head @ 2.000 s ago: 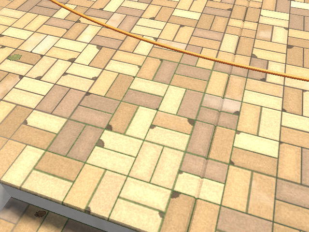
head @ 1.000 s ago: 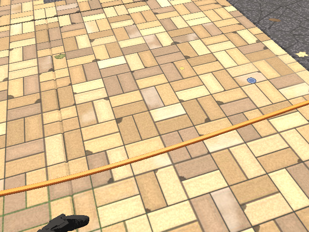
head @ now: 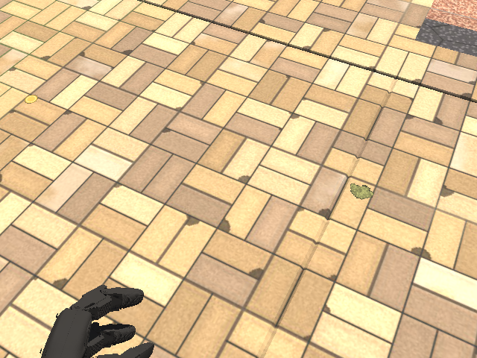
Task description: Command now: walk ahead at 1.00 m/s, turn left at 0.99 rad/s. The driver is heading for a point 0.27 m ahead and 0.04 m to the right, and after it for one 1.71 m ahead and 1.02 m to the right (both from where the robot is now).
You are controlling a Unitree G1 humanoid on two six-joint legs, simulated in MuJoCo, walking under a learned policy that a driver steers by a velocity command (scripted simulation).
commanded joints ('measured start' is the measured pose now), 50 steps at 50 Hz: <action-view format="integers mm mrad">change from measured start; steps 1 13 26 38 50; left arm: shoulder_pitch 52 285 457 256 159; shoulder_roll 141 167 209 139 232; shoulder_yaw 48 94 130 121 147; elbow -29 131 96 -7 -88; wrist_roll -11 -57 -73 -55 -39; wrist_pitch -13 -60 49 110 75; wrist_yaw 13 19 50 10 53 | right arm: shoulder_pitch -86 -323 -366 -449 -407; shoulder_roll -191 -8 -36 -126 -83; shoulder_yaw -52 54 17 -45 -50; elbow -80 -219 -219 -133 -122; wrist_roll -3 -15 -13 2 -16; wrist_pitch -18 -32 39 39 41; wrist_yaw -9 -5 -37 -49 -55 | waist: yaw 91 100 116 138 91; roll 32 -44 164 141 -138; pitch -42 -79 -253 -156 -161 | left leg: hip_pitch -205 -660 46 -234 -693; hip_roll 185 202 569 517 175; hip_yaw -196 151 -196 256 131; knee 46 625 38 -32 750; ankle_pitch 726 -27 595 469 79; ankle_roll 46 -180 119 33 -207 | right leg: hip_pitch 430 593 -20 307 529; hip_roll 107 -102 75 10 -72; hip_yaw -60 254 -7 -132 284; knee -117 -332 611 154 -291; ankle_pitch -27 600 -589 -268 82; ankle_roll -17 -287 47 -11 -239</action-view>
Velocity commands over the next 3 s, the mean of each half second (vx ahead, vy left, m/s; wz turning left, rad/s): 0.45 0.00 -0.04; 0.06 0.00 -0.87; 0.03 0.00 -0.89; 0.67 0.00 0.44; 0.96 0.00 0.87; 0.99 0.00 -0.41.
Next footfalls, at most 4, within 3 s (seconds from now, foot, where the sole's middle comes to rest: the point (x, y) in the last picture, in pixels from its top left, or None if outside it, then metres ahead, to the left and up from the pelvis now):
0.06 right None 0.27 -0.17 -0.77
0.44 left None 0.46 0.07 -0.77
0.84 right None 0.37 -0.20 -0.77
1.30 left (254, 334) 0.52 -0.06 -0.76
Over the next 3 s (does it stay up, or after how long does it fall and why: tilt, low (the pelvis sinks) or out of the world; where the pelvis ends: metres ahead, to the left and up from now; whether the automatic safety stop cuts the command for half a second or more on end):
stays up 1.36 -0.57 -0.01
